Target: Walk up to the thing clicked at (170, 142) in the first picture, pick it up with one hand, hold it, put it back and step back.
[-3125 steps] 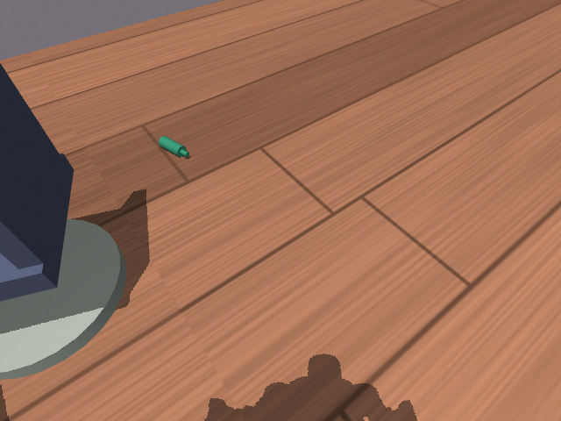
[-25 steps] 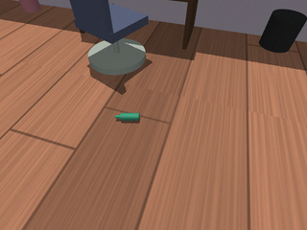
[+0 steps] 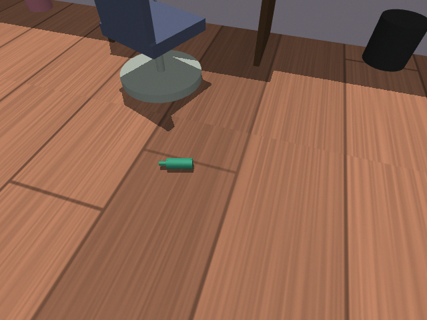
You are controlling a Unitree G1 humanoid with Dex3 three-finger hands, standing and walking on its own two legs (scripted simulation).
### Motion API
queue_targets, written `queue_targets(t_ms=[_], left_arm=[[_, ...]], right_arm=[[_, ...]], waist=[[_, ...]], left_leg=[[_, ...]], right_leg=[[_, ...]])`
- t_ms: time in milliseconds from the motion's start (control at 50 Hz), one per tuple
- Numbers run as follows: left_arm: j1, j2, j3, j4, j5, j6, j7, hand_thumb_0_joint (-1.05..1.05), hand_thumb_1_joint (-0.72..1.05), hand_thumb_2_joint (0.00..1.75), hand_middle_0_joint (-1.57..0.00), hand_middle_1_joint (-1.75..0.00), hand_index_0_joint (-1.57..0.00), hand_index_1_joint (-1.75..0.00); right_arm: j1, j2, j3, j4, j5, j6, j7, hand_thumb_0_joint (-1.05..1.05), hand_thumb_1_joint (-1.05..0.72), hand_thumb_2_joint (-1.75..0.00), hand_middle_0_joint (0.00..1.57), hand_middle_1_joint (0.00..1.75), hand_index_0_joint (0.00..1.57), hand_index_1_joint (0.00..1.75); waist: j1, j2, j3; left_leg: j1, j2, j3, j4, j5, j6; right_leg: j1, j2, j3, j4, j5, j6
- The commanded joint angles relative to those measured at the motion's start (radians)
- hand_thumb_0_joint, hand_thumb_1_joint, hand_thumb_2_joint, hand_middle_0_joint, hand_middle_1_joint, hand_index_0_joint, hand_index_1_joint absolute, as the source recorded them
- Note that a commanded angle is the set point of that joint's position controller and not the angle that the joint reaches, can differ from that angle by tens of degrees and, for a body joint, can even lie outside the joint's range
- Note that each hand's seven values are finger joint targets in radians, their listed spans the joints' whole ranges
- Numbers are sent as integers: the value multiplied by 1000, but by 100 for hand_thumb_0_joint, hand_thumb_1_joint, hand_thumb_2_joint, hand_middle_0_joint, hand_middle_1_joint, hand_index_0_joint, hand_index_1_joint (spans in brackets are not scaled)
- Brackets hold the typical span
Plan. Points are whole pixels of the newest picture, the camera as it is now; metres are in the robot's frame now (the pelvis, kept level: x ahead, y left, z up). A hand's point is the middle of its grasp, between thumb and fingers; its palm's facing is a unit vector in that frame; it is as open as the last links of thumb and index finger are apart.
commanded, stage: step back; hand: left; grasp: from above
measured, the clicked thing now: (175, 163) +1.01 +0.27 -0.74
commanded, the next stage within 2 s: stand in 0.22 s
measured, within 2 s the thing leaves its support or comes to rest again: neither
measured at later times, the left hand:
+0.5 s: hand out of the picture +0.10 +0.24 -0.14, palm faces -0.02 -0.94 -0.33, open 7.4 cm
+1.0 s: hand out of the picture +0.04 +0.24 -0.14, palm faces -0.02 -0.94 -0.34, open 7.4 cm
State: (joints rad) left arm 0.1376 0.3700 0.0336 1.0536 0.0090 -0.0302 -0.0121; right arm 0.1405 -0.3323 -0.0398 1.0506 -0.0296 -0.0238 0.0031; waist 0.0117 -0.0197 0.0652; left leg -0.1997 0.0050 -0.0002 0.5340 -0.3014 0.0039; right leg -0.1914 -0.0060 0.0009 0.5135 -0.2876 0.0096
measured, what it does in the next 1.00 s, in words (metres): stands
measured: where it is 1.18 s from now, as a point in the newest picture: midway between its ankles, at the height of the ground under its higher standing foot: outside the picture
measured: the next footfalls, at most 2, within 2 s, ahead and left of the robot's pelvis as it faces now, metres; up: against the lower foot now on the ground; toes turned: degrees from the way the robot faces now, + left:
none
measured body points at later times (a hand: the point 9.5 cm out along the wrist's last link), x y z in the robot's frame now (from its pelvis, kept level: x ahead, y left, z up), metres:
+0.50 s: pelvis +0.00 +0.00 +0.01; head +0.01 +0.00 +0.46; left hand +0.11 +0.29 -0.12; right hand +0.11 -0.30 -0.12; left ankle -0.01 +0.12 -0.74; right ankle -0.01 -0.13 -0.74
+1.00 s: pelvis -0.02 -0.01 +0.01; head -0.02 -0.01 +0.46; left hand +0.04 +0.29 -0.12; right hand +0.04 -0.31 -0.12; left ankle -0.01 +0.12 -0.74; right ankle -0.01 -0.13 -0.74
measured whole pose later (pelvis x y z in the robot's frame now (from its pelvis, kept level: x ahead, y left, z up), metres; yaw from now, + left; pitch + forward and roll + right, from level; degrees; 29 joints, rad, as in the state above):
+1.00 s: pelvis -0.02 -0.01 +0.01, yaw +0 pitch -3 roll +0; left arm 0.13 0.35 0.00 1.15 0.01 -0.02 -0.01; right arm 0.12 -0.35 -0.01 1.16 -0.02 -0.01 0.01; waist 0.00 0.01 0.05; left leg -0.12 0.01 -0.01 0.32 -0.15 -0.01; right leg -0.12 0.00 -0.01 0.32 -0.15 0.00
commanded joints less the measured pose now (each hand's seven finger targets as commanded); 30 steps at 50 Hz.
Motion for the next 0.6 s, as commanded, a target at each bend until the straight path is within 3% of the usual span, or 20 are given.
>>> queue_targets(t_ms=[0,120,180,200,220,260,340,440,480,580], left_arm=[[-51,219,44,-66,-4,-22,29,0,90,90,-20,-30,-20,-30],[-79,215,42,-55,0,-20,34,0,90,90,-20,-30,-20,-30],[-81,220,42,-54,3,-17,35,0,90,90,-20,-30,-20,-30],[-101,178,19,-33,-8,-10,32,0,90,90,-20,-30,-20,-30],[-104,173,19,-38,-10,-6,32,0,90,90,-20,-30,-20,-30],[-102,175,16,-29,-8,0,33,0,90,90,-20,-30,-20,-30],[-113,181,13,-15,-6,0,30,0,90,90,-20,-30,-20,-30],[-127,186,10,4,-1,-3,27,0,90,90,-20,-30,-20,-30],[-128,186,8,11,-2,-5,25,0,90,90,-20,-30,-20,-30],[-115,189,8,23,0,-10,22,0,90,90,-20,-30,-20,-30]], right_arm=[[-60,-225,-48,-57,13,-16,-17,0,-90,-90,20,30,20,30],[-76,-217,-47,-38,15,-9,-17,0,-90,-90,20,30,20,30],[-112,-217,-49,-43,12,-5,-15,0,-90,-90,20,30,20,30],[-104,-215,-30,-33,26,-8,-16,0,-90,-90,20,30,20,30],[-109,-224,-30,-30,25,-10,-16,0,-90,-90,20,30,20,30],[-115,-233,-27,-20,22,-14,-17,0,-90,-90,20,30,20,30],[-125,-223,-18,-8,25,-14,-17,0,-90,-90,20,30,20,30],[-149,-219,-14,1,26,-8,-13,0,-90,-90,20,30,20,30],[-153,-213,-11,11,25,-8,-9,0,-90,-90,20,30,20,30],[-148,-215,-8,21,22,-12,-6,0,-90,-90,20,30,20,30]], waist=[[0,53,-145],[-9,4,-161],[-3,-2,-132],[-17,11,-135],[-12,20,-134],[-9,42,-137],[-10,41,-163],[-14,26,-127],[-11,23,-92],[-8,30,-102]], left_leg=[[40,101,-68,-62,394,34],[61,105,-48,-51,425,43],[52,97,-41,-57,362,43],[100,120,-96,-124,485,36],[109,128,-96,-134,524,34],[138,135,-95,-152,574,29],[176,134,-84,-184,569,14],[159,123,-78,-236,374,13],[140,117,-81,-261,270,6],[131,123,-88,-278,244,6]], right_leg=[[87,-109,88,-30,396,-66],[104,-114,88,-27,449,-63],[82,-115,92,-43,417,-62],[82,-118,94,-64,489,-48],[93,-108,80,-76,479,-37],[113,-101,70,-91,452,-30],[146,-108,73,-133,454,-27],[130,-118,85,-206,355,-21],[102,-116,90,-236,261,-20],[121,-124,95,-247,245,-22]])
